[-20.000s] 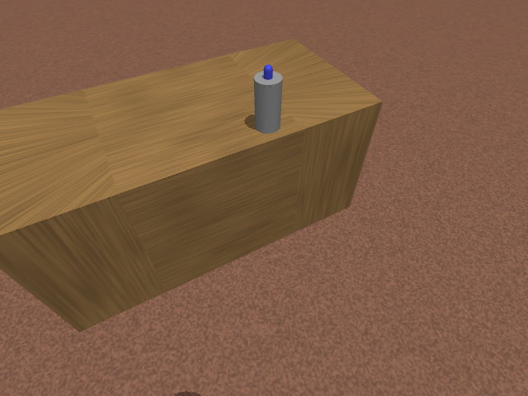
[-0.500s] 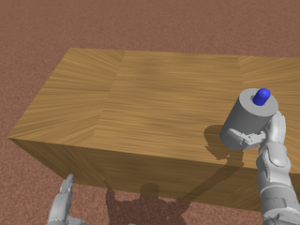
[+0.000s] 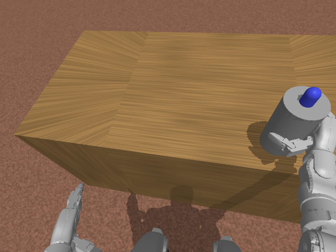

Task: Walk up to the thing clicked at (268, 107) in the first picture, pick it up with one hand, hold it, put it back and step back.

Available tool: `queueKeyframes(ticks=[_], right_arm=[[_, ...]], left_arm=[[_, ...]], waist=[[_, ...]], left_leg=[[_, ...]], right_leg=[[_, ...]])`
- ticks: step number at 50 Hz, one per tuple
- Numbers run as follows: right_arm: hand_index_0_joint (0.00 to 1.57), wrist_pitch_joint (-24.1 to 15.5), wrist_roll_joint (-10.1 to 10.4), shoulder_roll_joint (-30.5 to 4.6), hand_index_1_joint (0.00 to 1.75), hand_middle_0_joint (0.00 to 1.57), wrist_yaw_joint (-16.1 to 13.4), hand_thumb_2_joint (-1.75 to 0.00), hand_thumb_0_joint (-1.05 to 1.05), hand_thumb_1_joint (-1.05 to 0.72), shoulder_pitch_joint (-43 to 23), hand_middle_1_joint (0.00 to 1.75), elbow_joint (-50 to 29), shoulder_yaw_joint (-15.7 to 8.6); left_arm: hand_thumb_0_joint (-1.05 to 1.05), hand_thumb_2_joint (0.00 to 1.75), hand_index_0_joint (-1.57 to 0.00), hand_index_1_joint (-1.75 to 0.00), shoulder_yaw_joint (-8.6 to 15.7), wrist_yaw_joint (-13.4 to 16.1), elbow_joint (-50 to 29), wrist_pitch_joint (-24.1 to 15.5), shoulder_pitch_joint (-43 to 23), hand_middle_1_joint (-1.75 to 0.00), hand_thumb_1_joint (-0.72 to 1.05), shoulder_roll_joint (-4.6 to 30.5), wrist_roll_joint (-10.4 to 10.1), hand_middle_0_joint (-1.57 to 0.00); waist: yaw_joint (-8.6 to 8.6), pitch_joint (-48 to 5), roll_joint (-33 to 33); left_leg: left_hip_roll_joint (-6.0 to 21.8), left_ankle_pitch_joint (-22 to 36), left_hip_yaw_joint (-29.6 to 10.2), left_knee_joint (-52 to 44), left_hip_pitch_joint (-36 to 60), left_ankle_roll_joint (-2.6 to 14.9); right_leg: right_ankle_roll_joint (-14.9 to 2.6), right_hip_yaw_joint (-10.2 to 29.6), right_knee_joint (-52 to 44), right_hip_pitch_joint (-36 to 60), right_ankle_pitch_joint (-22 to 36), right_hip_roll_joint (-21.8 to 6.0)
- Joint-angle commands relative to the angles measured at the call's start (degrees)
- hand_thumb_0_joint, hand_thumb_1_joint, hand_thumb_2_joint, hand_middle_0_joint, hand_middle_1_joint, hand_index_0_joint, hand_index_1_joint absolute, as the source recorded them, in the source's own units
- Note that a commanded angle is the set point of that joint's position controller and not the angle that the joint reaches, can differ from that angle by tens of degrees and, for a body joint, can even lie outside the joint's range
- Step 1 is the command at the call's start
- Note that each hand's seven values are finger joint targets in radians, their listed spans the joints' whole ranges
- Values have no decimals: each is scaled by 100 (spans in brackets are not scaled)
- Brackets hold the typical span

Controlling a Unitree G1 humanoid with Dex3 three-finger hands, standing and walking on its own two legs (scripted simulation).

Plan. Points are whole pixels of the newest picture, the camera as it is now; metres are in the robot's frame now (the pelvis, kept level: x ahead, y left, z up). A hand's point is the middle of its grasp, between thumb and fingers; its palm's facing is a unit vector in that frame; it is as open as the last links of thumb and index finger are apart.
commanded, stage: lower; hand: right
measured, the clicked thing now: (292, 120) +0.43 -0.21 +0.05
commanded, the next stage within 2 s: loosen in 0.54 s
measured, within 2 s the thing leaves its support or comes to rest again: rests again in 0.58 s
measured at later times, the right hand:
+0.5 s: hand (285, 132) +0.43 -0.22 -0.01, palm faces +0.23 +0.97 +0.01, open 11.4 cm
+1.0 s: hand (283, 133) +0.43 -0.22 -0.02, palm faces +0.22 +0.97 +0.01, open 11.8 cm
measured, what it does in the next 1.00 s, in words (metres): stands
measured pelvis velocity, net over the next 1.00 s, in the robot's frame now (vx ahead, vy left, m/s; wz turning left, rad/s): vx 0.00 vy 0.01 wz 0.00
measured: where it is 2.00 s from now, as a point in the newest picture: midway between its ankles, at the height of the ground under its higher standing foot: outside the picture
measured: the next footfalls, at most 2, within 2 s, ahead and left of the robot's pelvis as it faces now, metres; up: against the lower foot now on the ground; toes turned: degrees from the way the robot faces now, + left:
none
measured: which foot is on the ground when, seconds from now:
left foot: down 0.00-1.00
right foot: down 0.00-1.00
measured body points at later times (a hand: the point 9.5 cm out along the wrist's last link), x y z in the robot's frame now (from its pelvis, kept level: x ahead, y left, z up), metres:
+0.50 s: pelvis +0.01 +0.01 -0.02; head +0.11 -0.03 +0.42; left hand +0.16 +0.28 -0.02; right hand +0.41 -0.27 +0.00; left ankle +0.03 +0.14 -0.67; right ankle +0.03 -0.12 -0.67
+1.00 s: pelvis +0.00 +0.01 -0.03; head +0.11 -0.03 +0.40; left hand +0.16 +0.27 -0.02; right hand +0.42 -0.27 -0.01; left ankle +0.03 +0.14 -0.67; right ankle +0.03 -0.12 -0.67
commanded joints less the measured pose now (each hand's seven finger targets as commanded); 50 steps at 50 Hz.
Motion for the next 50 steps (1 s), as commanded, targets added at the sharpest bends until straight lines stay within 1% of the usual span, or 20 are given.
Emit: queueKeyframes(ticks=[1,3,6,7,10,12,16,18,20,22,24,26,27,30,31,33,35,41,43,50], right_arm=[[128,-337,27,-698,143,122,84,-131,0,1,-1709,143,-626,35],[128,-354,36,-1064,144,122,72,-132,0,2,-1939,144,-965,-202],[128,-355,58,-979,143,122,79,-132,0,0,-1829,143,-833,-208],[126,-442,70,-1250,141,120,58,-129,0,0,-1958,141,-1131,-402],[126,-519,25,-1327,140,121,24,-128,0,-1,-2110,140,-1156,-468],[125,-589,-18,-1154,139,120,27,-127,0,0,-2140,139,-1264,-343],[125,-596,-97,-1249,139,119,60,-127,0,-1,-2103,138,-1347,-288],[125,-542,-85,-1273,138,119,92,-127,0,-1,-1940,138,-1339,-289],[124,-487,6,-1065,138,118,133,-126,0,2,-1878,138,-1205,-252],[123,-468,39,-1224,137,117,120,-125,0,2,-1762,137,-1233,-416],[125,-478,56,-1035,139,119,127,-127,0,1,-1732,139,-1104,-317],[123,-494,15,-1199,136,117,97,-124,0,0,-1663,136,-1018,-449],[123,-505,24,-980,136,118,133,-124,0,1,-1563,136,-896,-323],[121,-560,-11,-1113,134,116,162,-123,0,1,-1608,134,-860,-430],[122,-584,-8,-1387,135,117,143,-123,0,-2,-1751,135,-1115,-614],[125,-607,-32,-1463,136,119,136,-122,0,7,-1798,136,-1150,-625],[116,-628,-21,-1362,120,113,190,-106,0,11,-1894,120,-1463,-465],[107,-532,21,-1182,90,104,179,-63,0,34,-1815,90,-1279,-423],[104,-484,-36,-1185,94,100,171,-72,0,34,-1760,94,-999,-382],[80,-477,-40,-1209,62,78,153,-38,0,56,-1666,62,-1100,-448]], left_arm=[[0,7,-4,-5,377,27,-994,-228,348,-4,-56,873,-37,-5],[0,6,-4,-5,485,31,-1305,-212,237,-4,-56,984,-40,-5],[0,6,-4,-5,548,11,-1524,-178,272,-4,-56,1071,-21,-5],[0,6,-4,-5,681,30,-1649,-173,292,-4,-56,1221,-28,-5],[0,6,-4,-5,496,-19,-1522,-105,286,-4,-56,966,-11,-5],[0,6,-4,-5,346,-41,-1597,-118,213,-4,-55,815,3,-4],[0,6,-4,-5,775,24,-1812,-73,498,-4,-55,1237,48,-4],[0,7,-4,-5,700,16,-2028,-47,428,-4,-56,1235,25,-4],[0,6,-4,-5,659,7,-1830,-1,680,-4,-56,1148,14,-4],[0,7,-3,-5,668,-6,-1765,-3,635,-4,-56,1133,-5,-4],[0,7,-3,-5,657,-8,-2018,-27,515,-4,-56,1143,0,-4],[0,6,-4,-4,639,-5,-1869,4,604,-4,-56,1138,24,-4],[0,6,-3,-4,483,-31,-1788,7,560,-4,-56,992,31,-4],[0,6,-3,-4,479,-38,-1918,9,493,-4,-56,973,40,-4],[0,5,-4,-4,477,-39,-2143,21,445,-4,-56,1013,35,-4],[0,5,-5,-4,762,-10,-2277,23,507,-4,-54,1269,32,-5],[0,2,-6,-4,751,-7,-2273,30,643,-5,-50,1263,44,-5],[0,3,-5,-4,543,-26,-2224,60,737,-5,-52,1029,12,-5],[0,7,-4,-5,405,-39,-2164,55,658,-4,-57,924,26,-5],[0,5,-4,-4,581,-32,-2381,50,616,-4,-54,1124,41,-4]], waist=[[48,-2319,-898],[0,-2556,-707],[36,-2336,-589],[62,-2546,-553],[-52,-2178,-673],[-38,-2287,-824],[213,-2854,-1009],[138,-2944,-1050],[215,-2785,-935],[80,-2692,-961],[217,-2737,-843],[120,-2494,-774],[126,-2324,-844],[139,-2416,-793],[126,-2474,-718],[218,-2736,-713],[267,-3073,-991],[239,-2624,-828],[157,-2392,-891],[173,-2761,-940]], left_leg=[[-194,1098,199,-473,377,246],[-186,1234,177,-435,601,231],[-195,1202,200,-356,583,230],[-186,1283,197,-333,644,224],[-176,1028,141,-251,472,256],[-166,952,106,-168,325,272],[-191,1305,159,-43,289,262],[-193,1403,190,-32,330,257],[-191,1383,206,-49,314,240],[-175,1310,173,-14,273,242],[-195,1357,201,7,247,231],[-181,1389,176,50,224,241],[-181,1306,187,98,78,254],[-163,1366,116,126,194,238],[-154,1261,97,93,304,243],[-143,1227,42,57,424,215],[-163,1378,94,104,410,231],[-161,1319,110,107,241,213],[-142,1132,67,87,177,227],[-181,1161,194,193,166,258]], right_leg=[[10,224,-729,1807,1340,87],[-27,179,-621,1647,1309,121],[-26,193,-582,1439,1242,129],[-42,201,-519,1511,1297,121],[-58,143,-470,1078,979,152],[-51,128,-412,1088,868,137],[-19,168,-253,1632,1397,108],[-9,186,-210,1730,1674,102],[-29,199,-165,1509,1559,114],[-38,172,-137,1293,1417,130],[-48,202,-90,1368,1489,108],[-56,172,-57,1076,1452,136],[-34,184,-56,1032,1454,118],[-89,139,53,821,1300,138],[-92,138,27,711,1117,153],[-102,125,74,836,995,156],[-74,137,82,1203,1240,146],[-95,149,107,849,1134,161],[-80,113,87,705,946,180],[-49,189,16,935,1098,150]])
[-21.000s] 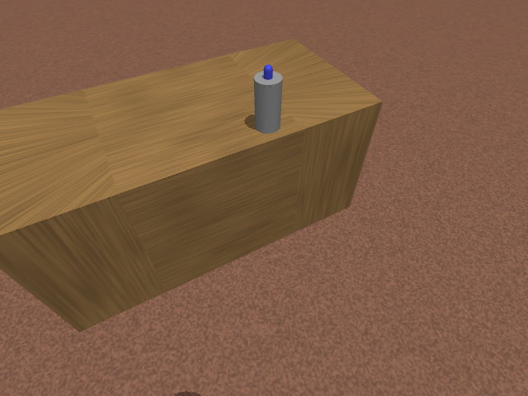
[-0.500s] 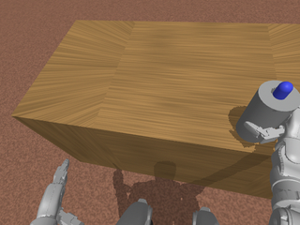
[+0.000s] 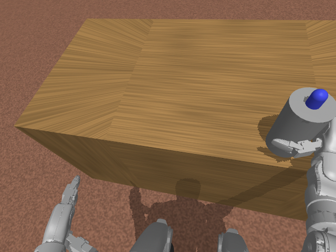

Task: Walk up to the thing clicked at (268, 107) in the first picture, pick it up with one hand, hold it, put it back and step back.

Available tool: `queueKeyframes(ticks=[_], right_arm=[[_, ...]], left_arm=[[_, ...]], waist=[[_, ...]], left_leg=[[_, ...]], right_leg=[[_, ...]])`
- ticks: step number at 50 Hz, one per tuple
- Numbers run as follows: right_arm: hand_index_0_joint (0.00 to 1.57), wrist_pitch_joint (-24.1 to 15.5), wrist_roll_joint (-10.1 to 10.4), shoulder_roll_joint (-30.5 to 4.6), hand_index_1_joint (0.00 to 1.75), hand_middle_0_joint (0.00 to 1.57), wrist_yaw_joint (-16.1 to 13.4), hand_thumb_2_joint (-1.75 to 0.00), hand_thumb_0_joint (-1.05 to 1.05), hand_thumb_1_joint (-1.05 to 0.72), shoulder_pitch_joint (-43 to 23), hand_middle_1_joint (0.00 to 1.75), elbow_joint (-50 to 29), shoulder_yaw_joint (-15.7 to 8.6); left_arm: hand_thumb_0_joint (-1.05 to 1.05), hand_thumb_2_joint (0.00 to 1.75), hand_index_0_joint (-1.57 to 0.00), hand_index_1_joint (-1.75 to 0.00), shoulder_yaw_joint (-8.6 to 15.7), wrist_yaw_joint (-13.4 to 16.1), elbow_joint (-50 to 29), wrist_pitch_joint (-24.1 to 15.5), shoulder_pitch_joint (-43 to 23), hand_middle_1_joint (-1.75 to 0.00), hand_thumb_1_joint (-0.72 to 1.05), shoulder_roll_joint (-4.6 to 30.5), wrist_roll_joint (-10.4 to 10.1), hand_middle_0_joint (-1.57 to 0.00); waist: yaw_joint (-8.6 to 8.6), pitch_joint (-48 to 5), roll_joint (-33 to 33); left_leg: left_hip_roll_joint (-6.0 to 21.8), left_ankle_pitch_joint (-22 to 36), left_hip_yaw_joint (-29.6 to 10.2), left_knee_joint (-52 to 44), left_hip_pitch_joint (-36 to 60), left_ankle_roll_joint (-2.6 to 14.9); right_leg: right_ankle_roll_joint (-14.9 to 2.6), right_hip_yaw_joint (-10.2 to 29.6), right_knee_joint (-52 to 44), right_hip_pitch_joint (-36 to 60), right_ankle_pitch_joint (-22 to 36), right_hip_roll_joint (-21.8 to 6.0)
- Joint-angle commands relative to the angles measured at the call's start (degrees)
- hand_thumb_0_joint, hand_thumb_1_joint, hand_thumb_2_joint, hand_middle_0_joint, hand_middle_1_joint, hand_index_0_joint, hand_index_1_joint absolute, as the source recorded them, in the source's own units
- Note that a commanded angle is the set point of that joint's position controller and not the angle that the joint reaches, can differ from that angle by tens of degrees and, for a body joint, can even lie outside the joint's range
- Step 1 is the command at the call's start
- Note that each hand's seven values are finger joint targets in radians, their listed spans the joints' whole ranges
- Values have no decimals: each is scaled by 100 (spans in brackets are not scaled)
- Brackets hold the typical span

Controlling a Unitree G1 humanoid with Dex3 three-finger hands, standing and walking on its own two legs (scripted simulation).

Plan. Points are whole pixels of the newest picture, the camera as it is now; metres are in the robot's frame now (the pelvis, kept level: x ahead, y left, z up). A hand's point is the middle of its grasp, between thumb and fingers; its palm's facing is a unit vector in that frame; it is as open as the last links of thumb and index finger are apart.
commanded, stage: open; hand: right
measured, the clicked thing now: (298, 122) +0.44 -0.21 +0.03
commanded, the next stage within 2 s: withdraw in 0.20 s
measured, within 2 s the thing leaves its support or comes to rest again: neither
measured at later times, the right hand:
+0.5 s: hand (312, 122) +0.44 -0.24 +0.03, palm faces +0.25 +0.97 +0.00, open 15.4 cm
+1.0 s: hand out of the picture +0.42 -0.35 +0.11, palm faces +0.36 +0.90 -0.26, open 17.4 cm
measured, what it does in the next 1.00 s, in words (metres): rises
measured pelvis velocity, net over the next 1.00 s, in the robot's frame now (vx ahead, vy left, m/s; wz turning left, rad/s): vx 0.02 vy -0.01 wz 0.00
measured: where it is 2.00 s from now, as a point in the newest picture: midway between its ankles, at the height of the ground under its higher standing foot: outside the picture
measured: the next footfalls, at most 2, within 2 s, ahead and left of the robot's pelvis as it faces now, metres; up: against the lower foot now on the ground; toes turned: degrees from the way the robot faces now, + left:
none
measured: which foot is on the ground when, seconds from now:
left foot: down 0.00-1.00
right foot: down 0.00-1.00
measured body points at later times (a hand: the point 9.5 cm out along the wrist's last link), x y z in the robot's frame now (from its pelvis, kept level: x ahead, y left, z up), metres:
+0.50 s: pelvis +0.01 -0.01 +0.01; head +0.10 -0.05 +0.44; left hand +0.16 +0.27 +0.03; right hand +0.42 -0.29 +0.04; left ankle +0.03 +0.13 -0.64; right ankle +0.03 -0.12 -0.64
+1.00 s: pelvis +0.02 -0.01 +0.05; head +0.08 -0.02 +0.50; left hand +0.16 +0.24 +0.01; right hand +0.39 -0.40 +0.13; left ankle +0.03 +0.13 -0.64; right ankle +0.03 -0.12 -0.64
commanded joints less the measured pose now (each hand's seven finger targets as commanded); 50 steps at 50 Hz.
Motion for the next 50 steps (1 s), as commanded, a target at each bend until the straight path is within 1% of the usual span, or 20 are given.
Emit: queueKeyframes(ticks=[1,4,9,12,15,21,24,27,32,35,37,39,40,41,42,43,44,47,49,50], right_arm=[[79,-401,39,-1193,61,76,-46,-36,0,59,-1849,61,-1355,-123],[70,-354,40,-994,53,68,-71,-29,0,61,-1767,53,-1129,-56],[58,-382,36,-1021,44,56,-125,-24,0,61,-1921,44,-1321,-85],[50,-379,-13,-1012,40,48,-139,-24,0,60,-1801,40,-1366,-36],[44,-362,-7,-882,35,42,-125,-22,0,59,-1775,35,-1323,19],[30,-348,-2,-1722,33,28,-212,-28,0,51,-2044,33,-1923,-411],[26,-234,27,-1650,28,25,-192,-23,0,52,-1910,28,-1712,-385],[17,-132,28,-1963,19,16,-56,-15,0,57,-2253,19,-1907,-425],[8,331,154,-2507,8,7,285,-5,0,61,-2567,8,-1453,-612],[7,704,276,-2468,7,6,614,-5,0,61,-2574,7,-850,-586],[6,924,336,-2125,6,5,884,-5,0,60,-2464,6,-545,-310],[7,1080,367,-2220,5,7,1057,-5,0,52,-2198,5,-286,-361],[7,1387,-384,-3777,5,7,715,-5,0,46,-1906,5,-31,-684],[7,1500,-263,-3409,6,6,424,-5,0,50,-2299,6,-351,-546],[6,1617,-236,-2652,6,6,379,-4,0,54,-2149,6,-117,-53],[7,1728,-251,-2627,6,6,358,-4,0,53,-1886,6,138,-61],[6,1809,-355,-3183,6,6,271,-4,0,54,-1843,6,-96,-288],[6,1945,-561,-4095,6,6,-23,-4,0,54,-2361,6,-761,-570],[6,2009,-596,-4073,6,6,-230,-5,0,55,-2338,6,-690,-580],[6,1989,-612,-4187,6,6,-339,-5,0,57,-2633,6,-1080,-625]], left_arm=[[0,5,-4,-4,601,81,-1107,-289,258,-4,-54,976,-24,-4],[0,5,-4,-5,631,80,-1076,-270,340,-5,-54,946,-35,-4],[0,6,-4,-5,648,81,-1103,-286,162,-4,-55,961,-41,-4],[0,6,-4,-5,535,63,-1056,-288,244,-4,-55,861,-33,-4],[0,5,-4,-5,618,55,-1061,-285,325,-5,-54,932,-13,-4],[0,3,-5,-4,1012,103,-1435,-194,257,-5,-51,1375,-89,-5],[0,3,-5,-4,779,79,-876,-108,518,-4,-51,1068,-127,-5],[0,3,-5,-4,329,72,-642,-145,231,-4,-52,678,-161,-5],[0,3,-5,-4,383,210,-545,-205,-219,-4,-53,982,-261,-5],[0,3,-5,-4,486,280,-381,-237,-83,-4,-54,1123,-349,-5],[0,3,-5,-4,284,272,-208,-283,-57,-4,-54,968,-420,-5],[0,7,-5,-6,163,264,-114,-343,-72,-4,-57,901,-475,-7],[0,6,-5,-6,175,261,-543,-230,-339,-5,-56,994,-517,-6],[0,6,-5,-5,286,234,-323,-136,-104,-4,-56,1039,-540,-6],[0,5,-5,-5,95,171,-326,-102,46,-5,-54,861,-553,-6],[0,5,-5,-5,220,147,17,-31,409,-4,-54,931,-565,-6],[0,5,-5,-5,174,124,23,15,363,-4,-54,939,-579,-6],[0,5,-5,-5,178,46,92,100,90,-4,-54,997,-612,-5],[0,7,-5,-5,406,82,243,116,-102,-5,-53,1175,-634,-5],[0,7,-5,-5,458,104,139,96,-394,-5,-54,1259,-639,-5]], waist=[[-83,-2568,-933],[33,-2487,-760],[-19,-2270,-767],[-96,-2319,-859],[4,-2506,-919],[-138,-3000,-988],[-217,-2300,-1152],[-368,-2056,-1329],[-330,-2298,-1244],[-123,-2319,-879],[-80,-2022,-646],[-178,-1797,-339],[-820,-1813,-455],[-536,-1713,-645],[-465,-1414,-429],[-417,-1127,-377],[-615,-1174,-380],[-799,-1657,-808],[-741,-1624,-839],[-817,-2001,-982]], left_leg=[[-133,1598,38,-757,1176,187],[-139,1558,61,-785,1123,167],[-136,1326,54,-806,916,198],[-127,1539,34,-756,969,199],[-154,1641,99,-699,886,209],[-151,1909,90,-855,1515,181],[-154,1548,74,-1018,1285,207],[-108,1459,-15,-1171,1384,206],[-90,1756,-1,-1414,1841,187],[-89,2038,64,-1615,2066,133],[-86,2060,72,-1715,2047,122],[-71,2060,44,-1819,2120,85],[-13,1892,-36,-2092,2568,110],[-46,1864,-55,-2125,2504,116],[-79,1824,-4,-2197,2444,106],[-77,1743,60,-2193,2290,124],[-56,1727,59,-2281,2444,121],[-30,1897,23,-2353,2806,151],[-53,1869,72,-2424,2810,170],[-44,2037,66,-2446,3018,169]], right_leg=[[-113,-23,-947,1936,1488,205],[-136,-2,-946,1916,1413,185],[-121,8,-1010,1863,1207,162],[-111,-24,-976,1956,1485,173],[-74,49,-959,2230,1834,130],[-87,26,-1084,2616,2074,173],[-54,-1,-1317,2536,1794,177],[-71,-69,-1417,2392,1502,191],[-66,-27,-1645,2766,1813,183],[-121,1,-1717,3015,2133,162],[-144,8,-1785,2927,2171,164],[-184,-11,-1823,2770,2120,167],[-122,-189,-2097,2889,2032,261],[-112,-190,-2212,2967,1953,241],[-130,-198,-2292,3017,1874,245],[-129,-188,-2360,2909,1802,264],[-146,-219,-2411,2893,1784,293],[-123,-266,-2508,3195,2031,310],[-94,-232,-2613,3429,2036,272],[-78,-232,-2631,3670,2250,265]])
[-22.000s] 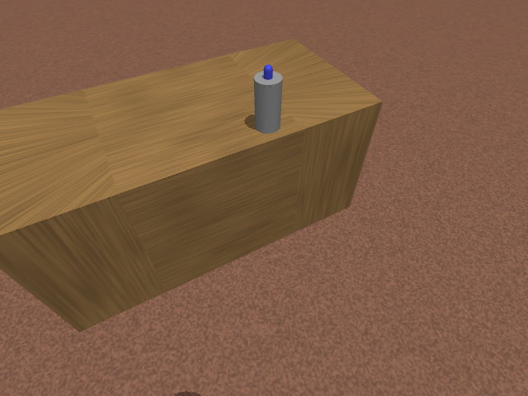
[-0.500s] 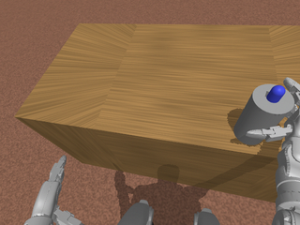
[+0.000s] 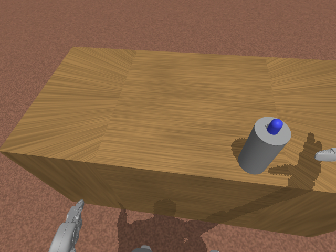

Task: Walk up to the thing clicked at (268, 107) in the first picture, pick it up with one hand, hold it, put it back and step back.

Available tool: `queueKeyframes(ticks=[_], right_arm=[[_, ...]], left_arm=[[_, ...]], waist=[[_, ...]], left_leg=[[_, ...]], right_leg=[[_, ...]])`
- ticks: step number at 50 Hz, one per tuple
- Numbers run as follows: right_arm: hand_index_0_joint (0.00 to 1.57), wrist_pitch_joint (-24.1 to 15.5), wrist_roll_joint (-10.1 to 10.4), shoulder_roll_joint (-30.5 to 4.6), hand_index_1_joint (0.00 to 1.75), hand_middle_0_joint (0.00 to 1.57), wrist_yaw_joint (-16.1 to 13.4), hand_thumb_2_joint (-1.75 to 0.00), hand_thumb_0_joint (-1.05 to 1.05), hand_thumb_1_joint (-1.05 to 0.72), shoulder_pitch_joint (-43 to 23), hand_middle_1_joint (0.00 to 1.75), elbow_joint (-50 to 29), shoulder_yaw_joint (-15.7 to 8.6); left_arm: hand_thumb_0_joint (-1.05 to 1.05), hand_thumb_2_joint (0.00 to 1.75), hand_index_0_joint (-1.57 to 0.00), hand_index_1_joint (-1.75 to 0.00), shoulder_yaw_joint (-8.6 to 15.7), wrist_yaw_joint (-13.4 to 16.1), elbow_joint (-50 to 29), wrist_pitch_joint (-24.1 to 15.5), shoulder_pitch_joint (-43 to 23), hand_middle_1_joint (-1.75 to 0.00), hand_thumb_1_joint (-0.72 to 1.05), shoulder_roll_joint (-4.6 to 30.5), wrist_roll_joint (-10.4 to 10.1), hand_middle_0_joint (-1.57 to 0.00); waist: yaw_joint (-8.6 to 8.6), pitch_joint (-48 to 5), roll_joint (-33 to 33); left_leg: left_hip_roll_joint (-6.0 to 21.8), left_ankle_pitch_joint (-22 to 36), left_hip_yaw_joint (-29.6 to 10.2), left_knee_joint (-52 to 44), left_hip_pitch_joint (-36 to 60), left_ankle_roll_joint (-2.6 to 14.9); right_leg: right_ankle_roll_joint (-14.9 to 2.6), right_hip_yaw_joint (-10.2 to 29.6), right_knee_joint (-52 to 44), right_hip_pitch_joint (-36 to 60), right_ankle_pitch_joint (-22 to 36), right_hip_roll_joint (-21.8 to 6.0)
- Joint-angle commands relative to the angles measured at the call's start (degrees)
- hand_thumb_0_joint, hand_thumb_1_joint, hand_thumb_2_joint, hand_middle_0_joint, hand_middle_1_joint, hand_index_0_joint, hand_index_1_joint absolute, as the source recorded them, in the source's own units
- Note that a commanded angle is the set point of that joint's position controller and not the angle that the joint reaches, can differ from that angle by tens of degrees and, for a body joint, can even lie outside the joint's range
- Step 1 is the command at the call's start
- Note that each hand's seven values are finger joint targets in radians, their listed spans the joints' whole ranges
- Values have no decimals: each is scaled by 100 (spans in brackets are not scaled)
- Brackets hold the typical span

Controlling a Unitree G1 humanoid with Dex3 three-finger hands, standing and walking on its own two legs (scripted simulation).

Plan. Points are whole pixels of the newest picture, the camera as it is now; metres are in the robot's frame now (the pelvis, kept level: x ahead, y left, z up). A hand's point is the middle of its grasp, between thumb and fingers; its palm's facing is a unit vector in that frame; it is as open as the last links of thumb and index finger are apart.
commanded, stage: sink last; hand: right
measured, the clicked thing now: (263, 144) +0.42 -0.20 -0.02
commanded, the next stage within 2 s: home in 1.06 s
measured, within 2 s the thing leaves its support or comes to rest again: neither
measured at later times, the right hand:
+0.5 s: hand (327, 213) +0.24 -0.28 +0.03, palm faces +0.31 +0.88 -0.35, open 17.3 cm
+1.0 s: hand out of the picture +0.16 -0.25 +0.02, palm faces +0.35 +0.85 -0.38, open 17.6 cm
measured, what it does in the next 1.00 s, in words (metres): stands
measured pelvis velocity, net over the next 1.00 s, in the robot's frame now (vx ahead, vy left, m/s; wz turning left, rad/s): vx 0.00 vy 0.03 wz -0.04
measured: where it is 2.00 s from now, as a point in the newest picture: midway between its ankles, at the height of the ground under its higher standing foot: outside the picture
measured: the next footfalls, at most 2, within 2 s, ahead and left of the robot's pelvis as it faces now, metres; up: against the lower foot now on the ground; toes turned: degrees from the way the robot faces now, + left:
none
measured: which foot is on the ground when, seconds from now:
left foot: down 0.00-1.00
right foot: down 0.00-1.00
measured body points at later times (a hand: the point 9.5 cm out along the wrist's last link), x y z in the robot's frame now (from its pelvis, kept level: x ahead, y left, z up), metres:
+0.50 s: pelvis +0.02 +0.00 +0.02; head +0.04 +0.01 +0.47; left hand +0.17 +0.26 -0.05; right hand +0.22 -0.32 +0.05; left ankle +0.01 +0.14 -0.69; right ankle +0.01 -0.12 -0.69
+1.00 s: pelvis +0.00 +0.03 +0.02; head +0.00 +0.05 +0.47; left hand +0.15 +0.29 -0.05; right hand +0.14 -0.29 +0.05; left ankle +0.01 +0.14 -0.70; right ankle +0.01 -0.12 -0.69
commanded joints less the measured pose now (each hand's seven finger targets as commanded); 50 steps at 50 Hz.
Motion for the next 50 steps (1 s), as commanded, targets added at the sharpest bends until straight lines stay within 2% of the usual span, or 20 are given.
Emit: queueKeyframes(ticks=[1,6,8,10,12,15,16,18,20,22,25,29,30,32,35,38,39,42,45,50], right_arm=[[5,-279,-76,-2469,6,6,-585,-5,0,56,-2193,6,-1697,-452],[5,-224,-57,-1286,5,6,-851,-6,0,53,-1294,5,-1473,239],[5,-148,-36,-1345,6,6,-909,-6,0,55,-572,6,-1480,145],[5,-78,78,-936,6,6,-867,-6,0,53,81,6,-2131,416],[5,-21,209,-803,5,6,-860,-6,0,52,857,5,-2928,392],[5,169,372,-490,5,6,-871,-6,0,50,2337,5,-4217,441],[5,218,413,-277,5,6,-883,-6,0,49,2479,5,-4608,557],[5,271,451,-272,5,6,-962,-6,0,51,2907,5,-5414,476],[5,247,489,19,6,6,-1027,-6,0,52,3131,6,-6099,684],[5,229,499,117,6,6,-1148,-6,0,54,3667,6,-6545,612],[5,209,490,534,6,5,-1230,-5,0,56,4923,6,-6715,677],[5,167,461,1285,6,5,-1132,-5,0,59,5757,6,-7192,1322],[5,177,451,1304,6,5,-1116,-5,0,57,5857,6,-7174,1339],[5,194,428,1271,6,5,-1106,-5,0,58,5956,6,-7213,1342],[5,172,438,973,6,5,-1138,-5,0,56,5222,6,-7540,1043],[5,240,416,964,6,5,-1154,-5,0,57,5319,6,-7169,947],[5,263,408,1052,6,5,-1146,-5,0,59,5457,6,-7012,935],[5,246,383,1101,6,5,-1117,-5,0,60,5753,6,-6482,886],[5,150,391,845,6,5,-1128,-5,0,61,5625,6,-6381,650],[5,-39,390,711,6,5,-1175,-5,0,61,5196,6,-6952,631]], left_arm=[[0,8,-5,-5,702,111,-672,-225,-455,-5,-54,1097,-57,-5],[0,9,-4,-5,253,216,-487,-322,-702,-4,-57,741,-40,-5],[0,9,-4,-5,382,249,-349,-324,-392,-4,-56,870,-33,-5],[0,9,-4,-5,335,233,-103,-291,-22,-4,-55,786,-52,-5],[0,8,-5,-5,381,204,77,-265,238,-4,-55,748,-91,-5],[0,7,-5,-5,435,152,294,-167,55,-4,-53,671,-154,-5],[0,8,-5,-5,567,162,198,-153,-51,-4,-50,785,-171,-5],[0,8,-5,-5,814,242,91,-139,-351,-4,-52,1014,-181,-5],[0,8,-4,-5,989,349,-32,-188,-585,-4,-50,1138,-166,-5],[0,7,-4,-5,1192,498,-221,-276,-876,-4,-51,1314,-145,-5],[0,7,-4,-4,1051,604,8,-321,-578,-4,-50,961,-92,-5],[0,6,-5,-4,393,554,-1,-355,-342,-5,-49,207,-61,-5],[0,6,-5,-4,236,532,116,-355,-358,-5,-49,52,-65,-5],[0,6,-5,-5,432,543,194,-348,-264,-5,-49,236,-29,-5],[0,6,-5,-5,963,672,50,-422,-398,-6,-51,784,15,-5],[0,5,-5,-5,1218,776,117,-527,-439,-6,-51,977,37,-5],[0,5,-5,-5,1212,779,156,-545,-341,-6,-51,936,43,-5],[0,5,-6,-5,765,713,80,-581,-394,-6,-51,476,31,-5],[0,5,-5,-5,727,677,133,-587,-519,-5,-51,471,56,-5],[0,6,-5,-5,867,720,40,-754,-1074,-5,-52,696,89,-5]], waist=[[-270,-2300,-919],[-209,-1973,-883],[-282,-1896,-883],[-340,-1736,-948],[-441,-1625,-1059],[-597,-1034,-739],[-512,-992,-678],[-543,-888,-645],[-473,-842,-531],[-518,-792,-437],[-611,-573,-290],[-613,-580,-209],[-658,-421,-245],[-570,-348,-372],[-329,-201,-389],[-334,-1,-102],[-335,19,68],[-597,205,330],[-721,180,287],[-722,-140,-59]], left_leg=[[-172,1539,242,-657,1045,268],[-179,1573,323,-876,1052,276],[-184,1634,377,-947,1118,286],[-192,1801,416,-997,1176,298],[-208,1882,448,-1020,1188,325],[-192,1858,471,-1162,1527,324],[-205,1823,457,-1185,1546,323],[-179,1765,431,-1265,1658,298],[-189,1557,433,-1296,1650,279],[-191,1419,453,-1290,1714,271],[-134,1458,435,-1287,1843,235],[-66,1896,368,-1229,1976,166],[-57,1817,356,-1235,1894,162],[-44,1774,321,-1248,1804,160],[7,1332,237,-1338,1516,144],[58,991,212,-1452,1391,113],[78,879,187,-1487,1363,101],[145,690,154,-1588,1421,97],[207,622,75,-1649,1533,84],[230,524,-13,-1690,1632,112]], right_leg=[[49,13,-879,1863,1927,124],[96,11,-1094,2160,2101,44],[119,27,-1165,2378,2270,19],[134,-35,-1218,2501,2585,19],[148,-36,-1215,2619,3016,-4],[83,-100,-1399,2133,2539,66],[79,-105,-1469,2115,2417,54],[48,-115,-1566,2092,2197,69],[48,-78,-1651,2225,1917,28],[52,-17,-1701,2262,1766,11],[9,-49,-1628,2112,1777,81],[-28,-193,-1454,2108,2075,170],[-33,-217,-1456,1981,1980,195],[-34,-260,-1464,1949,1873,227],[-61,-243,-1529,2017,1316,241],[-88,-197,-1503,1974,1014,263],[-92,-196,-1478,2000,953,255],[-68,-218,-1416,1834,989,310],[-56,-260,-1414,1717,979,354],[-27,-267,-1488,1929,918,348]])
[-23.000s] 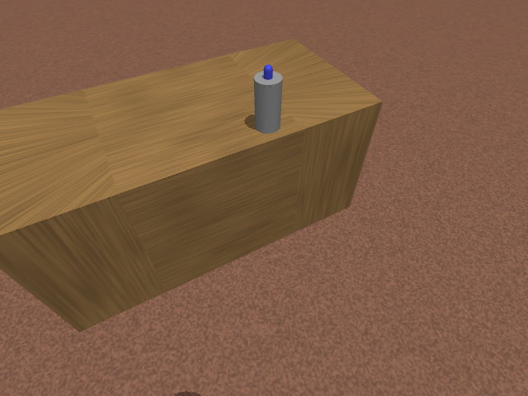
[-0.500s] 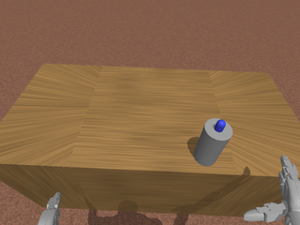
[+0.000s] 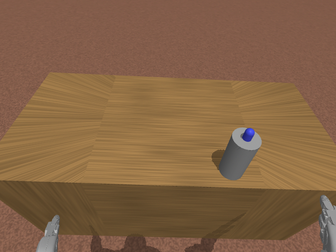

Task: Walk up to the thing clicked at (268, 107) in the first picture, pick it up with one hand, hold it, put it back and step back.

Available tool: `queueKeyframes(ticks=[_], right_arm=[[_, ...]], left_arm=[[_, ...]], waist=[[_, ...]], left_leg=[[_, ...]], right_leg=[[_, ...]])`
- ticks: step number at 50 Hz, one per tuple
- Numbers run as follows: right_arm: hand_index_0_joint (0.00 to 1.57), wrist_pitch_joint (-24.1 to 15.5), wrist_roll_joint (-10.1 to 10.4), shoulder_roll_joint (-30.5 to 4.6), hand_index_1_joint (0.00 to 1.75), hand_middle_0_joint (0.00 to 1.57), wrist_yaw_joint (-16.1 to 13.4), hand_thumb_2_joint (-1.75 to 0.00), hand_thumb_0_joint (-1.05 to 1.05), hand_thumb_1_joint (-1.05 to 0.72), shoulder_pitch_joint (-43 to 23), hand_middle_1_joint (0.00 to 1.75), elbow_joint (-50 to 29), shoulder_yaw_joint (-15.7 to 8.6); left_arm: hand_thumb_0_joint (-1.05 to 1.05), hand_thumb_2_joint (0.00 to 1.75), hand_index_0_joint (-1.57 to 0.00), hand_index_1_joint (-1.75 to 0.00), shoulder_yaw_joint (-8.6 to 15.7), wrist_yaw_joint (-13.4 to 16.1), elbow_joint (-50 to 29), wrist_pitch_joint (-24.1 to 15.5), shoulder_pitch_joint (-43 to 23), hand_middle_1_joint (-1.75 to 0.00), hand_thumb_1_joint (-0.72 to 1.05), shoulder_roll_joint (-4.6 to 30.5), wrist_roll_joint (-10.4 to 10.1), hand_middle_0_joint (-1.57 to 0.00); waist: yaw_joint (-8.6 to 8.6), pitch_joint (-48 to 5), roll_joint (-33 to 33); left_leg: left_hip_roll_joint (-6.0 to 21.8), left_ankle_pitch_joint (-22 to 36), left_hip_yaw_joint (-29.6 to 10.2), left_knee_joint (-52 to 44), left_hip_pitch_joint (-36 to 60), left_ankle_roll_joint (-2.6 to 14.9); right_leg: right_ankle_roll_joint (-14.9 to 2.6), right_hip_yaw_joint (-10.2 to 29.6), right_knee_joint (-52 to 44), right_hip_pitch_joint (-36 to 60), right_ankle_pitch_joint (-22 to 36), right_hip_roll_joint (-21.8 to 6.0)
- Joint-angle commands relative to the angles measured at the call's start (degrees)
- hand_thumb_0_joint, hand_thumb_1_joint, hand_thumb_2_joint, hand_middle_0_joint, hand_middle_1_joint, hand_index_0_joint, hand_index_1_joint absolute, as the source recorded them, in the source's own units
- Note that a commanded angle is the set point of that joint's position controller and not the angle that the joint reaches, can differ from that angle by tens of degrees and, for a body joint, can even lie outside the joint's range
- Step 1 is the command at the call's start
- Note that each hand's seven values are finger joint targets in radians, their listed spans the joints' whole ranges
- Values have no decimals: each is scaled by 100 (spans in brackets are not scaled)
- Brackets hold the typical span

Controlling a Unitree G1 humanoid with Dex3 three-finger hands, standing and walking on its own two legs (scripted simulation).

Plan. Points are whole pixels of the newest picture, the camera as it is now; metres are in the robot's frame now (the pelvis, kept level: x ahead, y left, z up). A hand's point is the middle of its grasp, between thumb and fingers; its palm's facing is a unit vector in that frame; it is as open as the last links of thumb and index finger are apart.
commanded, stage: sink last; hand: right
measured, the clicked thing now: (239, 151) +0.43 -0.22 -0.04
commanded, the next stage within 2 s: home in 0.06 s
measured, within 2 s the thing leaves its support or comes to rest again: neither
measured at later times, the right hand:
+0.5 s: hand (274, 250) +0.16 -0.23 -0.04, palm faces +0.18 +0.95 -0.25, open 17.4 cm
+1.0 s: hand (252, 251) +0.17 -0.19 -0.08, palm faces +0.09 +0.97 -0.24, open 17.5 cm
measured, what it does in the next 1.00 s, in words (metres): stands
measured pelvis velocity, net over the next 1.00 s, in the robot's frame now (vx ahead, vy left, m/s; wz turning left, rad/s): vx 0.00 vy -0.01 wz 0.02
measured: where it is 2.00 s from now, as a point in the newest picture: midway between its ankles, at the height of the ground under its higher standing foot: outside the picture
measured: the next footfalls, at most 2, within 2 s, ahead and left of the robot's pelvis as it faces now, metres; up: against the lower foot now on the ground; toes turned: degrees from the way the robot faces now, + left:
none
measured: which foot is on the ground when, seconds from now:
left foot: down 0.00-1.00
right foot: down 0.00-1.00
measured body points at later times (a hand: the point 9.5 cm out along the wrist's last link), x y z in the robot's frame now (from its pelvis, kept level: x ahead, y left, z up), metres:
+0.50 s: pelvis -0.01 -0.02 +0.00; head +0.01 -0.02 +0.45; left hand +0.16 +0.19 -0.07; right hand +0.15 -0.28 -0.02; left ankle +0.01 +0.11 -0.71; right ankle +0.02 -0.14 -0.71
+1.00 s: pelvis +0.00 -0.01 +0.00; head +0.02 -0.01 +0.45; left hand +0.15 +0.22 -0.09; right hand +0.16 -0.24 -0.06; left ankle +0.01 +0.11 -0.71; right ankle +0.02 -0.14 -0.71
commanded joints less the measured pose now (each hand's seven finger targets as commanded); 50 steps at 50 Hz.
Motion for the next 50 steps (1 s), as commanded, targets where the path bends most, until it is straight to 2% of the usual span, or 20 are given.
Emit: queueKeyframes(ticks=[1,2,5,6,9,11,16,18,22,23,24,26,28,30,32,36,40,41,44,50], right_arm=[[5,-557,-28,-1114,6,5,-161,-5,0,60,-461,6,-1486,-579],[5,-602,-44,-1095,6,5,-163,-5,0,60,-340,6,-1489,-563],[5,-726,-46,-980,6,5,-154,-5,0,57,-300,6,-1659,-482],[5,-722,-35,-1195,6,5,-176,-5,0,57,-179,6,-1530,-743],[6,-738,-24,-1238,7,6,-153,-10,0,48,-3,7,-1048,-874],[6,-755,-18,-1127,6,6,-117,-9,0,49,16,6,-994,-825],[5,-824,-74,-369,5,5,24,-5,0,56,-537,5,-979,101],[5,-863,-101,-221,5,5,40,-5,0,56,-648,5,-970,366],[5,-754,-168,-286,6,5,15,-6,0,54,-195,6,-377,380],[6,-702,-191,-580,6,6,-12,-7,0,53,-17,6,-179,157],[5,-661,-201,-253,5,5,27,-5,0,56,-87,5,-76,489],[5,-586,-226,-213,5,5,-1,-4,0,59,-506,5,-89,603],[5,-515,-248,-116,5,5,-31,-3,0,59,-863,5,192,698],[5,-511,-259,6,4,5,-42,-2,0,61,-1125,4,311,823],[5,-517,-277,100,5,5,-42,-3,0,60,-1087,5,549,990],[5,-511,-276,-46,5,5,-85,-5,0,55,-1065,5,314,1029],[5,-384,-234,-103,5,5,-94,-5,0,56,-675,5,607,1023],[5,-377,-243,-204,4,5,-222,-2,0,60,-359,4,492,621],[5,-320,-243,292,5,5,-168,-5,0,56,-375,5,666,1217],[5,-399,-263,77,5,5,-233,-6,0,54,-958,5,230,1072]], left_arm=[[0,6,-5,-5,86,42,-1029,-492,-874,-5,-52,625,26,-5],[0,6,-5,-5,-77,24,-933,-507,-782,-5,-52,448,30,-5],[0,7,-5,-6,-23,41,-1318,-590,-819,-6,-52,586,36,-5],[0,7,-5,-6,186,64,-1049,-571,-426,-6,-52,763,33,-5],[0,15,-12,-14,566,67,-1082,-557,-118,-14,-44,1100,19,-12],[0,31,-13,-18,465,20,-971,-564,-8,-18,-28,915,-10,-13],[0,57,-14,-20,-728,-167,-937,-700,-817,-20,12,-196,-9,-14],[0,60,-15,-21,-886,-188,-778,-773,-1060,-21,28,-296,12,-15],[0,69,-16,-23,-162,-119,-600,-814,-671,-23,53,616,92,-16],[0,72,-17,-24,198,-70,-554,-793,-428,-24,59,993,101,-17],[0,76,-17,-25,81,-96,-681,-800,-514,-25,65,901,103,-18],[0,82,-19,-27,345,-81,-731,-803,-621,-27,77,1107,99,-19],[0,88,-20,-29,102,-90,-816,-791,-824,-29,87,837,78,-20],[0,89,-20,-29,-513,-151,-741,-767,-990,-29,87,155,54,-20],[0,90,-20,-30,-802,-137,-685,-739,-970,-29,89,-172,57,-20],[0,90,-20,-30,-698,-117,-688,-722,-846,-30,90,34,90,-20],[0,90,-20,-30,-419,-169,-583,-655,-755,-30,90,361,88,-20],[0,90,-20,-30,-394,-151,133,-636,-912,-30,90,604,115,-20],[0,90,-20,-30,-497,-151,18,-648,-1029,-30,90,433,85,-20],[0,90,-20,-30,-447,-121,230,-645,-1097,-30,90,489,90,-20]], waist=[[-116,-265,110],[-128,-240,10],[-30,-464,289],[-12,-401,296],[69,-274,391],[37,-129,133],[-11,205,-75],[-8,224,-260],[192,-444,-146],[248,-636,8],[297,-637,138],[339,-749,81],[316,-582,235],[222,-439,129],[178,-411,108],[124,-889,-399],[147,-442,-370],[69,-317,-344],[266,-7,319],[313,-754,398]], left_leg=[[115,181,-105,-1173,61,-58],[131,107,-130,-1202,104,-49],[51,83,-24,-1207,163,-55],[4,96,58,-1200,147,-54],[-61,328,163,-1172,149,-51],[-74,564,188,-1126,152,-34],[-88,307,178,-1144,13,4],[-113,158,169,-1100,-36,46],[-172,598,227,-913,114,37],[-176,753,259,-892,189,19],[-189,880,265,-860,166,7],[-189,982,287,-805,142,14],[-197,674,284,-833,53,31],[-165,428,245,-856,30,32],[-138,272,187,-874,20,38],[-119,781,144,-804,348,69],[-146,811,172,-900,270,56],[-190,665,149,-907,287,42],[-187,418,172,-1043,27,-17],[-148,1253,85,-709,131,-63]], right_leg=[[-223,-362,-589,221,310,234],[-204,-385,-583,206,280,246],[-222,-361,-656,382,270,200],[-234,-344,-722,383,235,196],[-260,-296,-842,457,347,164],[-237,-325,-894,444,498,167],[-220,-330,-966,138,259,142],[-198,-316,-1025,81,97,115],[-180,-253,-926,391,451,70],[-192,-227,-867,519,615,57],[-196,-225,-845,564,733,43],[-184,-169,-841,622,830,23],[-203,-99,-859,508,510,-19],[-208,-127,-846,244,248,12],[-209,-195,-811,115,102,37],[-151,-283,-764,395,565,69],[-146,-323,-774,213,596,66],[-173,-330,-674,123,410,81],[-242,-353,-622,-34,188,85],[-261,-334,-299,278,890,92]])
